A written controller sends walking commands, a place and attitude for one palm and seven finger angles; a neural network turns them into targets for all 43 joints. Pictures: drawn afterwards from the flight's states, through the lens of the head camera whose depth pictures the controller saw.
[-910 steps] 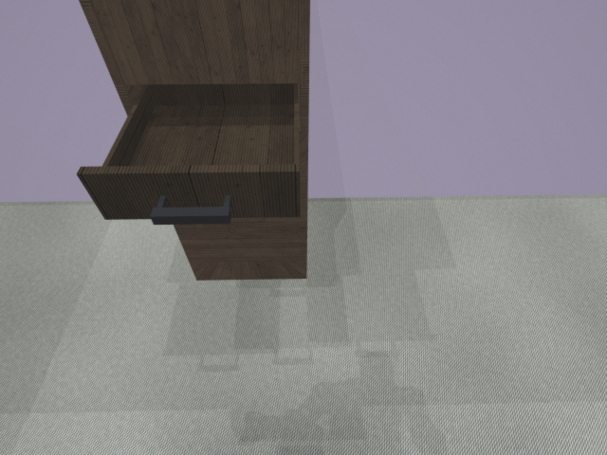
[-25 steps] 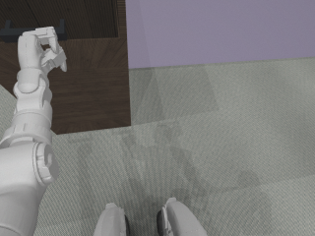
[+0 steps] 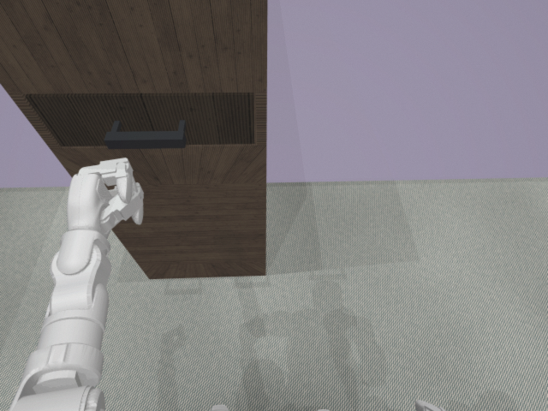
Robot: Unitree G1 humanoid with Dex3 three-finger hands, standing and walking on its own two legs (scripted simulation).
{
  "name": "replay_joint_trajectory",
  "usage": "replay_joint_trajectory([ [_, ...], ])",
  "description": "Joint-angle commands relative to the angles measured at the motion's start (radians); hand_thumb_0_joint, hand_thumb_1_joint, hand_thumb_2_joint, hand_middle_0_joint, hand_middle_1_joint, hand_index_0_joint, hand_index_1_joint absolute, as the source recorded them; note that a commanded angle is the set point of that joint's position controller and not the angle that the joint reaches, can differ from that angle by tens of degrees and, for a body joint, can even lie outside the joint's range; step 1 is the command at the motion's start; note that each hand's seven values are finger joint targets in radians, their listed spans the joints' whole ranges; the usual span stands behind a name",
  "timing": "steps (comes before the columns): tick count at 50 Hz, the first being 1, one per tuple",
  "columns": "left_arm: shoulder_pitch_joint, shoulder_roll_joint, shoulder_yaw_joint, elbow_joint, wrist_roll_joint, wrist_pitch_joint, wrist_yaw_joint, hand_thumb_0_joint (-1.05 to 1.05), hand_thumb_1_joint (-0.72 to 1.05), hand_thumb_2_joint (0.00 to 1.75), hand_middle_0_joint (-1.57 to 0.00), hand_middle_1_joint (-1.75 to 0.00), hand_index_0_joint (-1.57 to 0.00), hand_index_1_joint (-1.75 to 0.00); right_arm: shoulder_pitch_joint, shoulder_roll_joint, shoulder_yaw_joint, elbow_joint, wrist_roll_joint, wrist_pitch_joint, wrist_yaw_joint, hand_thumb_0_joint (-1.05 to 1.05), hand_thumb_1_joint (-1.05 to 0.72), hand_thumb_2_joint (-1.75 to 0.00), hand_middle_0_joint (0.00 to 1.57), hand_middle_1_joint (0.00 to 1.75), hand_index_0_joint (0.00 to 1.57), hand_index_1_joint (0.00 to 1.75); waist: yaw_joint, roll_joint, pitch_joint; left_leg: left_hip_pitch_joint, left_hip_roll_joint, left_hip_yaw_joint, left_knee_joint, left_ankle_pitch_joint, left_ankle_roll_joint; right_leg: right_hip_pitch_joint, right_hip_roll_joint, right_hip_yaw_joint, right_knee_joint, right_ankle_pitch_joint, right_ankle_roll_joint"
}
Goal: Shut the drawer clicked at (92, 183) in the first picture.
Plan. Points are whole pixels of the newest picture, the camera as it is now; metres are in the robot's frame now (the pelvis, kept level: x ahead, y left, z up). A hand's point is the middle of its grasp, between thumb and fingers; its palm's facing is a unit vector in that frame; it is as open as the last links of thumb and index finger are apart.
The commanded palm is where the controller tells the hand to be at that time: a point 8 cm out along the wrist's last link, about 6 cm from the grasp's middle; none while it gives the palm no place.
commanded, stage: draw the hand back to the body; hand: left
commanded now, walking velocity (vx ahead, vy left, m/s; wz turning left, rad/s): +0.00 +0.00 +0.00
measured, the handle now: (148, 132) +0.58 +0.23 +0.03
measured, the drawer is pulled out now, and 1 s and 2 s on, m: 0.00 0.00 0.00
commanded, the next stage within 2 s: step back with the hand held close in 1.04 s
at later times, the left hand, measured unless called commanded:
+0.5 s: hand (54, 271) +0.26 +0.22 +0.15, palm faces +0.30 -0.92 -0.27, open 3.3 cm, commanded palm +0.21 +0.27 +0.16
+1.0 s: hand out of the picture +0.16 +0.25 +0.20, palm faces +0.43 -0.81 -0.39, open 3.3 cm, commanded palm +0.11 +0.28 +0.21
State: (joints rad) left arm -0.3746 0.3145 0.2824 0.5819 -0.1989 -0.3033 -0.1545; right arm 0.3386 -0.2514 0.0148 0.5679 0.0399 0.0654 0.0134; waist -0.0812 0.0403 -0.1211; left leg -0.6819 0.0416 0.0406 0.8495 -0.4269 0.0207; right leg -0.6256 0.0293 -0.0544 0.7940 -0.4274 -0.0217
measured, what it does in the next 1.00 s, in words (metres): stands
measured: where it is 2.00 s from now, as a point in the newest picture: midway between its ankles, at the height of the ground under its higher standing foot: outside the picture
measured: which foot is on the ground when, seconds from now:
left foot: down 0.00-1.00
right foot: down 0.00-1.00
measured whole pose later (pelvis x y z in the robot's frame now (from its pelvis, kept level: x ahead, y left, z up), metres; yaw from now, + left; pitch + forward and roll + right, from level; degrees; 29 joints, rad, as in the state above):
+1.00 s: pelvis -0.01 +0.00 +0.04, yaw +1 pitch -5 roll -1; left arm 0.55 0.32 0.29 -0.46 -0.07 -0.10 0.11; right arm 0.21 -0.24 0.02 0.62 0.00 -0.09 -0.06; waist 0.07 0.08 0.01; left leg -0.11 0.01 0.05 0.44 -0.25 0.02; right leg -0.05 0.02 -0.05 0.39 -0.25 -0.02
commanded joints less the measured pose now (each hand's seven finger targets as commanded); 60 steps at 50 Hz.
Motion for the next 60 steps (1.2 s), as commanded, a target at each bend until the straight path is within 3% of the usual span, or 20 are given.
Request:
replay_joint_trajectory([
  [1, -0.263, 0.168, -0.003, -0.276, -0.037, -0.030, -0.024, 0.00, 0.90, 0.90, -1.40, -1.60, -1.40, -1.60, 0.017, -0.149, -0.055, -0.085, 0.012, -0.060, -0.026, 0.00, -0.90, -0.90, 0.20, 0.30, 0.20, 0.30, -0.008, 0.028, -0.296, 0.323, -0.018, -0.043, -0.098, 0.470, 0.013, 0.169, 0.013, 0.015, -0.090, 0.497, 0.010],
  [6, -0.147, 0.198, 0.027, -0.414, -0.064, 0.011, -0.048, 0.00, 0.90, 0.90, -1.40, -1.60, -1.40, -1.60, -0.064, -0.140, -0.042, -0.125, 0.018, -0.093, -0.044, 0.00, -0.90, -0.90, 0.20, 0.30, 0.20, 0.30, 0.034, 0.033, -0.299, 0.347, -0.031, -0.041, -0.148, 0.419, 0.017, 0.267, 0.001, 0.020, -0.124, 0.488, 0.004],
  [8, -0.087, 0.168, 0.011, -0.452, -0.081, 0.028, -0.058, 0.00, 0.90, 0.90, -1.40, -1.60, -1.40, -1.60, -0.097, -0.133, -0.035, -0.140, 0.023, -0.109, -0.048, 0.00, -0.90, -0.90, 0.20, 0.30, 0.20, 0.30, 0.038, -0.006, -0.245, 0.350, -0.030, -0.041, -0.170, 0.399, 0.017, 0.270, 0.000, 0.013, -0.145, 0.474, 0.007],
  [9, -0.064, 0.254, -0.011, -0.557, 0.043, 0.053, 0.055, 0.00, 0.90, 0.90, -1.40, -1.60, -1.40, -1.60, -0.167, -0.120, -0.045, -0.153, 0.019, -0.094, -0.062, 0.00, -0.90, -0.90, 0.20, 0.30, 0.20, 0.30, 0.086, -0.001, -0.242, 0.401, -0.032, -0.026, -0.223, 0.369, 0.015, 0.309, -0.028, 0.059, -0.209, 0.420, -0.005],
  [11, 0.052, 0.176, -0.054, -0.579, 0.068, 0.106, 0.150, 0.00, 0.90, 0.90, -1.40, -1.60, -1.40, -1.60, -0.189, -0.112, -0.033, -0.152, 0.016, -0.091, -0.077, 0.00, -0.90, -0.90, 0.20, 0.30, 0.20, 0.30, 0.074, 0.020, -0.152, 0.413, -0.026, -0.027, -0.282, 0.313, 0.011, 0.328, -0.029, 0.054, -0.253, 0.365, -0.004],
  [13, 0.097, 0.175, -0.052, -0.601, 0.085, 0.139, 0.201, 0.00, 0.90, 0.90, -1.40, -1.60, -1.40, -1.60, -0.209, -0.112, -0.027, -0.148, 0.015, -0.087, -0.087, 0.00, -0.90, -0.90, 0.20, 0.30, 0.20, 0.30, 0.074, -0.021, -0.088, 0.433, -0.019, -0.031, -0.320, 0.289, 0.014, 0.346, -0.031, 0.051, -0.294, 0.339, -0.003],
  [15, 0.116, 0.184, -0.050, -0.653, 0.098, 0.154, 0.228, 0.00, 0.90, 0.90, -1.40, -1.60, -1.40, -1.60, -0.228, -0.113, -0.022, -0.140, 0.010, -0.089, -0.096, 0.00, -0.90, -0.90, 0.20, 0.30, 0.20, 0.30, 0.078, -0.046, -0.077, 0.474, -0.018, -0.030, -0.353, 0.296, 0.020, 0.378, -0.029, 0.052, -0.329, 0.335, -0.001],
  [19, 0.165, 0.167, -0.057, -0.799, 0.117, 0.165, 0.257, 0.00, 0.90, 0.90, -1.40, -1.60, -1.40, -1.60, -0.252, -0.102, -0.012, -0.136, -0.001, -0.114, -0.100, 0.00, -0.90, -0.90, 0.20, 0.30, 0.20, 0.30, 0.086, 0.034, -0.078, 0.583, -0.017, -0.033, -0.413, 0.341, 0.016, 0.431, -0.031, 0.045, -0.376, 0.357, -0.006],
  [24, 0.348, 0.164, -0.030, -0.898, 0.121, 0.177, 0.265, 0.00, 0.90, 0.90, -1.40, -1.60, -1.40, -1.60, -0.266, -0.097, -0.009, -0.129, -0.016, -0.134, -0.093, 0.00, -0.90, -0.90, 0.20, 0.30, 0.20, 0.30, 0.107, 0.012, -0.030, 0.621, -0.016, -0.028, -0.460, 0.402, 0.014, 0.495, -0.028, 0.039, -0.419, 0.403, -0.006],
  [25, 0.393, 0.177, -0.012, -0.892, 0.121, 0.180, 0.263, 0.00, 0.90, 0.90, -1.40, -1.60, -1.40, -1.60, -0.269, -0.099, -0.011, -0.124, -0.019, -0.136, -0.091, 0.00, -0.90, -0.90, 0.20, 0.30, 0.20, 0.30, 0.113, -0.027, -0.002, 0.613, -0.015, -0.029, -0.468, 0.394, 0.014, 0.494, -0.022, 0.039, -0.433, 0.390, -0.005],
  [26, 0.429, 0.145, -0.027, -0.909, 0.113, 0.182, 0.258, 0.00, 0.90, 0.90, -1.40, -1.60, -1.40, -1.60, -0.274, -0.091, -0.011, -0.128, -0.018, -0.135, -0.089, 0.00, -0.90, -0.90, 0.20, 0.30, 0.20, 0.30, 0.110, -0.015, 0.018, 0.609, -0.015, -0.024, -0.473, 0.388, 0.013, 0.505, -0.027, 0.041, -0.437, 0.389, -0.004],
  [29, 0.479, 0.171, 0.013, -0.996, 0.118, 0.173, 0.261, 0.00, 0.90, 0.90, -1.40, -1.60, -1.40, -1.60, -0.278, -0.090, -0.013, -0.130, -0.023, -0.142, -0.084, 0.00, -0.90, -0.90, 0.20, 0.30, 0.20, 0.30, 0.118, 0.015, 0.010, 0.630, -0.018, -0.023, -0.482, 0.392, 0.013, 0.522, -0.028, 0.042, -0.452, 0.390, -0.005],
  [30, 0.521, 0.183, 0.030, -1.011, 0.118, 0.172, 0.260, 0.00, 0.90, 0.90, -1.40, -1.60, -1.40, -1.60, -0.280, -0.092, -0.015, -0.127, -0.028, -0.147, -0.083, 0.00, -0.90, -0.90, 0.20, 0.30, 0.20, 0.30, 0.123, -0.009, 0.018, 0.628, -0.017, -0.023, -0.482, 0.398, 0.013, 0.528, -0.025, 0.042, -0.459, 0.395, -0.005],
  [32, 0.577, 0.170, 0.031, -1.075, 0.117, 0.168, 0.260, 0.00, 0.90, 0.90, -1.40, -1.60, -1.40, -1.60, -0.283, -0.084, -0.015, -0.131, -0.030, -0.154, -0.079, 0.00, -0.90, -0.90, 0.20, 0.30, 0.20, 0.30, 0.126, 0.032, 0.019, 0.636, -0.019, -0.019, -0.481, 0.417, 0.012, 0.538, -0.031, 0.044, -0.457, 0.415, -0.005],
  [39, 0.780, 0.187, 0.096, -1.208, 0.117, 0.153, 0.268, 0.00, 0.90, 0.90, -1.40, -1.60, -1.40, -1.60, -0.279, -0.079, -0.027, -0.130, -0.034, -0.187, -0.074, 0.00, -0.90, -0.90, 0.20, 0.30, 0.20, 0.30, 0.137, -0.014, 0.057, 0.622, -0.016, -0.017, -0.467, 0.405, 0.015, 0.520, -0.030, 0.044, -0.468, 0.401, 0.001],
  [43, 0.863, 0.189, 0.120, -1.272, 0.117, 0.138, 0.270, 0.00, 0.90, 0.90, -1.40, -1.60, -1.40, -1.60, -0.279, -0.073, -0.031, -0.131, -0.030, -0.205, -0.079, 0.00, -0.90, -0.90, 0.20, 0.30, 0.20, 0.30, 0.142, 0.012, 0.088, 0.611, -0.012, -0.018, -0.464, 0.372, 0.013, 0.503, -0.030, 0.050, -0.475, 0.360, -0.001],
  [47, 0.819, 0.156, 0.085, -1.209, 0.124, 0.142, 0.274, 0.00, 0.90, 0.90, -1.40, -1.60, -1.40, -1.60, -0.269, -0.081, -0.034, -0.114, -0.032, -0.212, -0.088, 0.00, -0.90, -0.90, 0.20, 0.30, 0.20, 0.30, 0.126, -0.031, 0.156, 0.601, -0.011, -0.020, -0.474, 0.295, 0.018, 0.448, -0.030, 0.051, -0.503, 0.265, 0.004],
  [58, 0.820, 0.178, 0.109, -1.255, 0.127, 0.131, 0.283, 0.00, 0.90, 0.90, -1.40, -1.60, -1.40, -1.60, -0.275, -0.074, -0.030, -0.109, -0.039, -0.239, -0.096, 0.00, -0.90, -0.90, 0.20, 0.30, 0.20, 0.30, 0.146, 0.032, 0.095, 0.616, -0.015, -0.025, -0.473, 0.325, 0.014, 0.502, -0.034, 0.060, -0.486, 0.301, -0.005],
  [59, 0.697, 0.311, 0.251, -1.339, 0.129, 0.089, 0.288, 0.00, 0.90, 0.90, -1.40, -1.60, -1.40, -1.60, -0.272, -0.099, -0.033, -0.138, -0.035, -0.211, -0.087, 0.00, -0.90, -0.90, 0.20, 0.30, 0.20, 0.30, 0.102, 0.016, 0.194, 0.538, -0.001, -0.034, -0.448, 0.248, 0.034, 0.388, -0.083, 0.192, -0.549, 0.337, -0.002],
  [60, 0.701, 0.310, 0.255, -1.304, 0.133, 0.071, 0.285, 0.00, 0.90, 0.90, -1.40, -1.60, -1.40, -1.60, -0.266, -0.084, -0.033, -0.123, -0.037, -0.199, -0.088, 0.00, -0.90, -0.90, 0.20, 0.30, 0.20, 0.30, 0.099, 0.004, 0.208, 0.528, -0.008, -0.045, -0.429, 0.222, 0.029, 0.371, -0.106, 0.208, -0.573, 0.325, -0.009],
])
